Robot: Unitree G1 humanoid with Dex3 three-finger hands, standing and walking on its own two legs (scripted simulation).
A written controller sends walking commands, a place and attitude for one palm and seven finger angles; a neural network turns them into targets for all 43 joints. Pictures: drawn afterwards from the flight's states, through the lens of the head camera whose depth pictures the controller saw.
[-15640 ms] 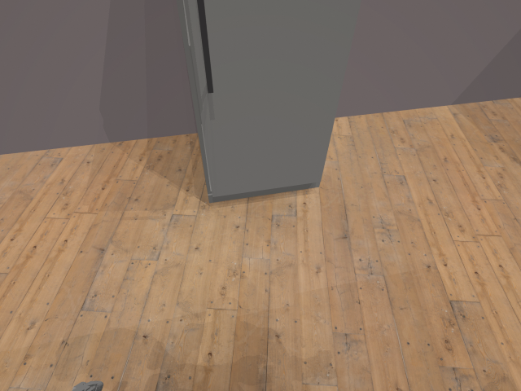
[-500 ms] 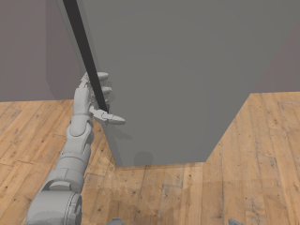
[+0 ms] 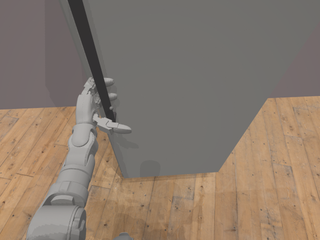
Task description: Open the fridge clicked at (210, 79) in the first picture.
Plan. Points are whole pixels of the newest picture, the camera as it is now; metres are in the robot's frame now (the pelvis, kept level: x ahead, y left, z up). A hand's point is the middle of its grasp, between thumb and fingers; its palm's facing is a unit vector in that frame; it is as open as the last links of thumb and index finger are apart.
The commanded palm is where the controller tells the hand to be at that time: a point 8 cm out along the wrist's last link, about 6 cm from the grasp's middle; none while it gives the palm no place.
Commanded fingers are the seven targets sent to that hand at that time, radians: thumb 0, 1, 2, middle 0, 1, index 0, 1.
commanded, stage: grip the handle and tug to test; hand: left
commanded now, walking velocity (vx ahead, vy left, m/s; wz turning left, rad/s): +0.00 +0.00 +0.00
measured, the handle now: (96, 60) +0.48 +0.15 +0.20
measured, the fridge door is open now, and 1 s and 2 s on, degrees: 0 0 7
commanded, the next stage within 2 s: pull the door a little, standing still in 1.40 s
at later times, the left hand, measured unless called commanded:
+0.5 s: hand (113, 106) +0.43 +0.12 +0.09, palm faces +0.05 -1.00 +0.00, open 8.1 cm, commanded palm +0.40 +0.18 +0.09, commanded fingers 0.00 0.76 0.84 -0.44 -1.38 -0.44 -1.38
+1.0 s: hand (114, 107) +0.43 +0.12 +0.09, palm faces +0.05 -1.00 +0.00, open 5.1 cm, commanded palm +0.39 +0.17 +0.09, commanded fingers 0.00 0.90 0.90 -0.45 -1.40 -0.45 -1.40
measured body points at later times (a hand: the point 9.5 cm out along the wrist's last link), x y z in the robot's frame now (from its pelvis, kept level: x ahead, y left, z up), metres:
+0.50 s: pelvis +0.00 +0.00 +0.00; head +0.05 +0.01 +0.45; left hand +0.42 +0.18 +0.09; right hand +0.07 -0.25 -0.12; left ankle +0.04 +0.14 -0.70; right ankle -0.03 -0.12 -0.70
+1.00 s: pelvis +0.00 +0.00 +0.00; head +0.05 +0.00 +0.45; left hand +0.42 +0.17 +0.09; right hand +0.08 -0.26 -0.12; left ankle +0.04 +0.14 -0.70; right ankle -0.03 -0.12 -0.70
